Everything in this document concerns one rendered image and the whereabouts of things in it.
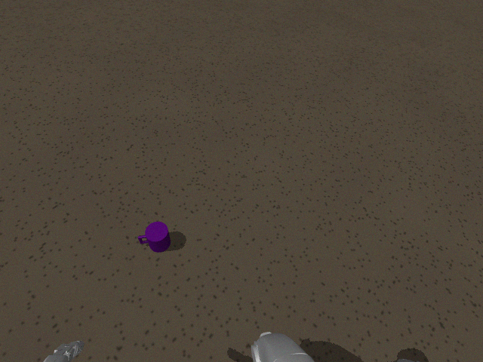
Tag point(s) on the left robot hand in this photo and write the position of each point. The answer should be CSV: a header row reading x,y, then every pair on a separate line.
x,y
66,352

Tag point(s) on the mug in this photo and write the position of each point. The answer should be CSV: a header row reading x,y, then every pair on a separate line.
x,y
157,236

